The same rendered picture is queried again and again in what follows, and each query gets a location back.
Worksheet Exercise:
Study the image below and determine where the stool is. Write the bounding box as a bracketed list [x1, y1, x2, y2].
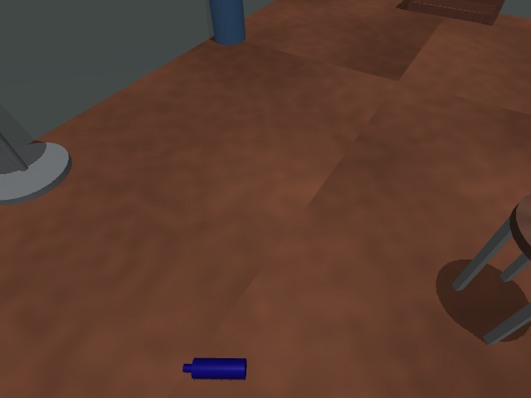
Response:
[452, 194, 531, 345]

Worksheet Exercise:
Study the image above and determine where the coat stand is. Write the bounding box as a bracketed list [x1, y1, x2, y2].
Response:
[0, 133, 72, 206]

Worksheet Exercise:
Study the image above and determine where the bookshelf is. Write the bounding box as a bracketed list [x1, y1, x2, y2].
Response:
[407, 0, 505, 26]

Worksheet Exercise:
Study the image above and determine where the bottle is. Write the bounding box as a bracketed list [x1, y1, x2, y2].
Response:
[183, 358, 246, 379]

